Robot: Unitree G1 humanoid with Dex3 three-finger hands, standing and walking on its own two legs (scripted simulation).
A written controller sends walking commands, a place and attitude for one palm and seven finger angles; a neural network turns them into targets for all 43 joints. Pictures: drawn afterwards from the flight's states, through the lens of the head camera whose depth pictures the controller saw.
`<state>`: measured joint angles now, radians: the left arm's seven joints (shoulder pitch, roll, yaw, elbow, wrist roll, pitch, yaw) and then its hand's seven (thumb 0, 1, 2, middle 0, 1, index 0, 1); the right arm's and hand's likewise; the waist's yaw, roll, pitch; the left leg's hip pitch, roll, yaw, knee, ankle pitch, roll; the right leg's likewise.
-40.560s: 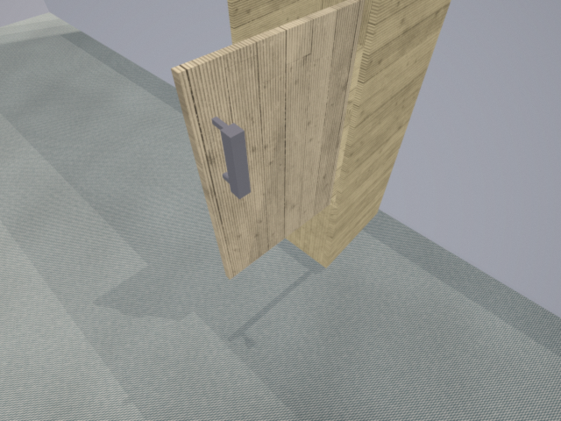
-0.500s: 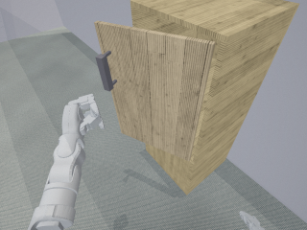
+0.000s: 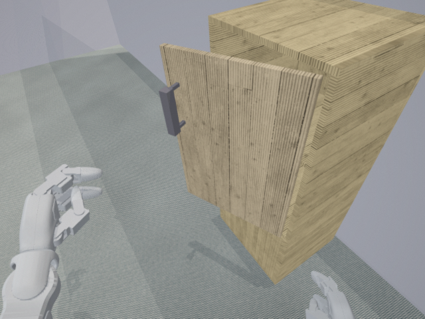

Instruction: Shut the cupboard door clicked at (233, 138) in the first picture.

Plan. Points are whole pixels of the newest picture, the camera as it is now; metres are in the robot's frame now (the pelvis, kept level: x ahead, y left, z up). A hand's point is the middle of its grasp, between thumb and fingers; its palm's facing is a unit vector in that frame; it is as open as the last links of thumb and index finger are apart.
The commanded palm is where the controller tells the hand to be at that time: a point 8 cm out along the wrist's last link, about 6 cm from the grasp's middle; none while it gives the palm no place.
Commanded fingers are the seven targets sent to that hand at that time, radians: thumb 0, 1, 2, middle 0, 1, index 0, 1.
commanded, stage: draw the hand back to the body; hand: left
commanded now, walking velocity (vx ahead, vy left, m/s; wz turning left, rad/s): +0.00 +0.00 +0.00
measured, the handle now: (175, 108) +0.63 +0.18 +0.08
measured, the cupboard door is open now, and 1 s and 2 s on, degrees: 24 24 24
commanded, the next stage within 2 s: step back with the hand held close in 0.56 s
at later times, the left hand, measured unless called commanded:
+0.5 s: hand (48, 236) +0.18 +0.26 +0.15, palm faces +0.47 -0.79 -0.40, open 7.4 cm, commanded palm +0.14 +0.30 +0.17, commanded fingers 0.00 0.90 0.90 -0.20 -0.30 -0.20 -0.30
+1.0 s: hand (34, 238) +0.18 +0.28 +0.15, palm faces +0.39 -0.78 -0.49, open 7.4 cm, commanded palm +0.12 +0.32 +0.17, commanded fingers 0.00 0.90 0.90 -0.20 -0.30 -0.20 -0.30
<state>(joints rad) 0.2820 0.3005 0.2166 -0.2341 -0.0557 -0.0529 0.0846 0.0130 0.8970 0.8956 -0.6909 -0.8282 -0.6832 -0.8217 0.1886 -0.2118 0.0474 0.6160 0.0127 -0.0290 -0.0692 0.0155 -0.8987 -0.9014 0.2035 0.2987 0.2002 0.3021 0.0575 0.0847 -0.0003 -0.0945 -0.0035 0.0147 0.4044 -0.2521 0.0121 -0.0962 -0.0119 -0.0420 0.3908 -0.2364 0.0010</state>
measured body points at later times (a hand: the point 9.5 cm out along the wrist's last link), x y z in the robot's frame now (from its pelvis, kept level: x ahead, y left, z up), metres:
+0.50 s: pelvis +0.00 +0.00 +0.00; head -0.03 -0.03 +0.45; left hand +0.15 +0.30 +0.17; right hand +0.19 -0.23 -0.08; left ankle -0.02 +0.11 -0.74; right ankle -0.01 -0.12 -0.74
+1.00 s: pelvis -0.02 +0.02 -0.01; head -0.02 +0.00 +0.44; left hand +0.15 +0.32 +0.18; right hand +0.15 -0.24 -0.09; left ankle -0.02 +0.11 -0.74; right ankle -0.01 -0.12 -0.74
